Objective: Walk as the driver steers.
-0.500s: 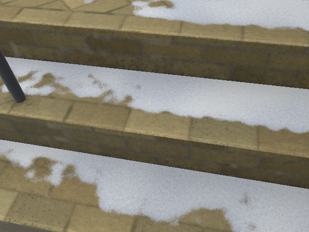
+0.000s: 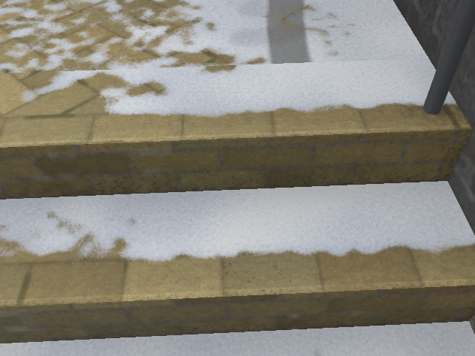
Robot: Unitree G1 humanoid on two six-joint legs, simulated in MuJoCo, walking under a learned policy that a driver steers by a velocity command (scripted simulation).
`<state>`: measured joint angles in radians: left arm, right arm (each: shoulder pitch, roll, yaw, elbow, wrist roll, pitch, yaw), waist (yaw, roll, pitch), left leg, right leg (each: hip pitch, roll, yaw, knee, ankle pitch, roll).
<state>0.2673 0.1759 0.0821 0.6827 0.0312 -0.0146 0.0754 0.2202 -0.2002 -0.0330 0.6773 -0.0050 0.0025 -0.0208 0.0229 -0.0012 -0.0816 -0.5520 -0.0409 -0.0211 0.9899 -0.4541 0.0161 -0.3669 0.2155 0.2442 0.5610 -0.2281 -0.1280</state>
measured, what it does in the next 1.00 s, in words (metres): climbs: left foot, then right foot 0.18 m higher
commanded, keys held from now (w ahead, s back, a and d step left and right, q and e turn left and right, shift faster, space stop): w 1.00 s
